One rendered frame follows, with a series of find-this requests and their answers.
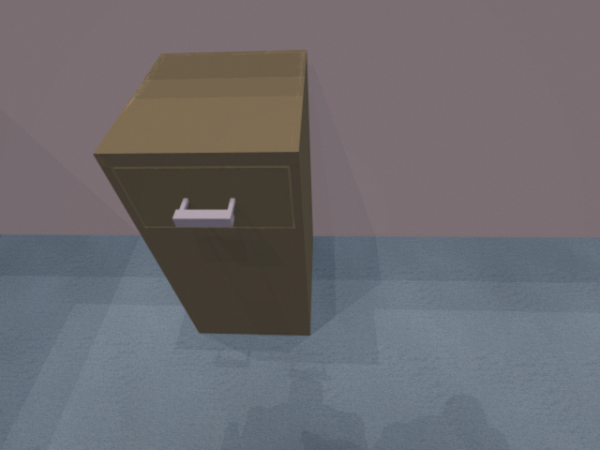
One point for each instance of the cabinet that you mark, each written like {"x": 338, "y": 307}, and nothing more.
{"x": 225, "y": 109}

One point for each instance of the handle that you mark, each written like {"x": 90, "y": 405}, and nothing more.
{"x": 203, "y": 218}

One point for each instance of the drawer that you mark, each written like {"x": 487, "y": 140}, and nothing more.
{"x": 263, "y": 194}

